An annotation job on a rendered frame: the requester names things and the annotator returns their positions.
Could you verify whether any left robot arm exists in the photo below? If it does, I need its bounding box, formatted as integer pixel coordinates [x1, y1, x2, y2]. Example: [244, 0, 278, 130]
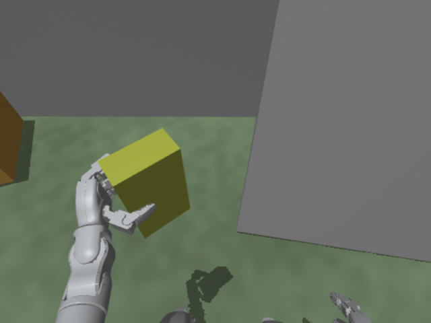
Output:
[55, 224, 115, 323]

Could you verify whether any left robot hand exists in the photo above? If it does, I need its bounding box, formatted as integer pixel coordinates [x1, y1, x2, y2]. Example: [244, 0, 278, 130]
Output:
[75, 153, 157, 235]

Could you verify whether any right robot hand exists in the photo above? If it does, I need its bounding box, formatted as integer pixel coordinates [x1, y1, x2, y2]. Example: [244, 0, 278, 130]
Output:
[330, 292, 372, 323]

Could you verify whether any carton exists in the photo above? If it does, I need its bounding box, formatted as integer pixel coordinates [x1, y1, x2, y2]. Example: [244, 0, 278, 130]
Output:
[98, 128, 190, 239]

